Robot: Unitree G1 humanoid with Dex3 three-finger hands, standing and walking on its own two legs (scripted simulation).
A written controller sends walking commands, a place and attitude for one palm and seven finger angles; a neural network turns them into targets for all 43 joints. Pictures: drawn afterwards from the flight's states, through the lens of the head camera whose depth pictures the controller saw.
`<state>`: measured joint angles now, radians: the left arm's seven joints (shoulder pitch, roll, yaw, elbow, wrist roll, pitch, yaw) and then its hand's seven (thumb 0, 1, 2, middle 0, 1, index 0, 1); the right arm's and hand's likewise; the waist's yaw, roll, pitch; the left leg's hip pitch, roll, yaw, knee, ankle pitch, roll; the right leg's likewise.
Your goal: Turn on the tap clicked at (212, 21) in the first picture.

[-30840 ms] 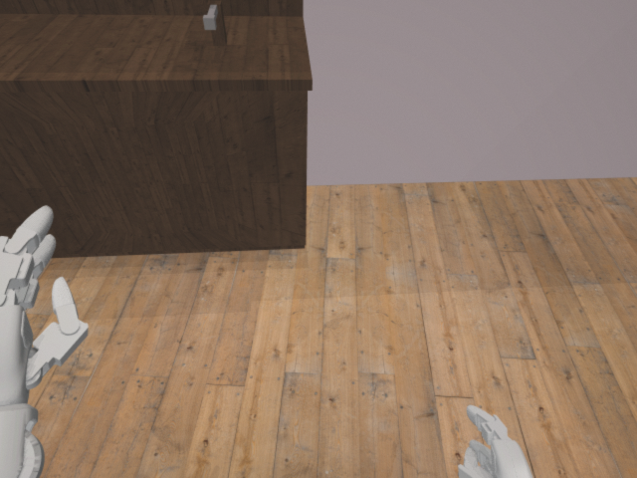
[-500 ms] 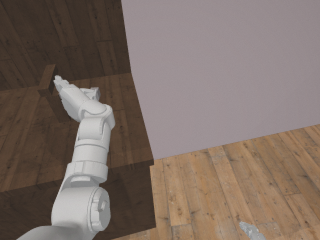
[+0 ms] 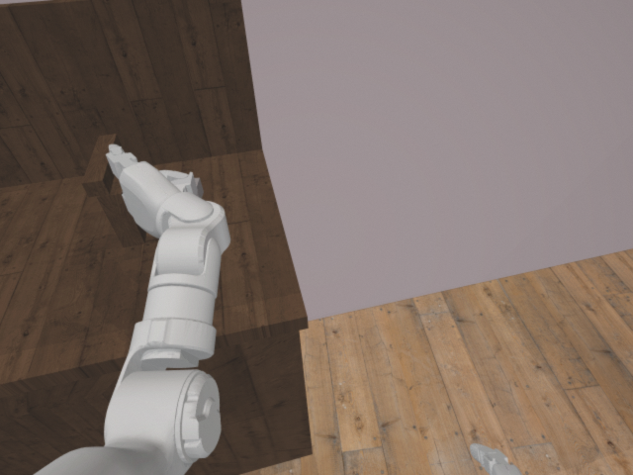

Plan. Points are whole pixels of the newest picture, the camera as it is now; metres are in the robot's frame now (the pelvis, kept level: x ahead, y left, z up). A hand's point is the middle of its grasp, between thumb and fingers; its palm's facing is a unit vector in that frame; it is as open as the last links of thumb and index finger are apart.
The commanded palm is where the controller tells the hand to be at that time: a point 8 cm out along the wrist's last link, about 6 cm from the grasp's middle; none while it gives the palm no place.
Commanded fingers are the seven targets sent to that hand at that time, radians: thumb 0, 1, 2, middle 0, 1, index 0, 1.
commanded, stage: lift the hand up off the lever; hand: left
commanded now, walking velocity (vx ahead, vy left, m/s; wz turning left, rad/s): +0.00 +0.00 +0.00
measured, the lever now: (192, 190) +0.50 +0.24 +0.12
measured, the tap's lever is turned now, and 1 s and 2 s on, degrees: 78 78 78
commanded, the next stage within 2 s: draw the hand back beside the body in 0.24 s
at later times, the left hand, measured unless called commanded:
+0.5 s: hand (200, 183) +0.39 +0.18 +0.21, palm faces +0.52 -0.85 -0.06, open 7.8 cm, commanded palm +0.32 +0.23 +0.20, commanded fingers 0.00 0.90 0.90 -0.16 -0.18 -0.16 -0.18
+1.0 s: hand (141, 264) +0.28 +0.21 +0.19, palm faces +0.28 -0.94 -0.20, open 7.6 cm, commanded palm +0.23 +0.26 +0.19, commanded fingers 0.00 0.90 0.90 -0.18 -0.25 -0.18 -0.25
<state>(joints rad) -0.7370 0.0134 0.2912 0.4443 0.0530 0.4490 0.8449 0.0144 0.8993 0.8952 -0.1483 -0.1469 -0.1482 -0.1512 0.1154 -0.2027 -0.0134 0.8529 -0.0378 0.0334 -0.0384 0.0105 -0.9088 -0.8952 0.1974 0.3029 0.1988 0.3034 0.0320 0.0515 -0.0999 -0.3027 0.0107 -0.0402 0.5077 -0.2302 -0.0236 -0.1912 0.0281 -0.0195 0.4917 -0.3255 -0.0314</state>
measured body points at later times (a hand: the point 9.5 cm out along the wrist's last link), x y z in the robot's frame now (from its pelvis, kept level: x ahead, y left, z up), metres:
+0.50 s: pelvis +0.00 +0.00 +0.00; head -0.04 -0.03 +0.45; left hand +0.36 +0.22 +0.22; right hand +0.17 -0.24 -0.10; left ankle +0.02 +0.13 -0.74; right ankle -0.04 -0.10 -0.74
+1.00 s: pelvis -0.03 +0.02 +0.01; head -0.05 +0.00 +0.46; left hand +0.25 +0.26 +0.20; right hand +0.15 -0.21 -0.08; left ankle +0.02 +0.13 -0.74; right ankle -0.04 -0.10 -0.74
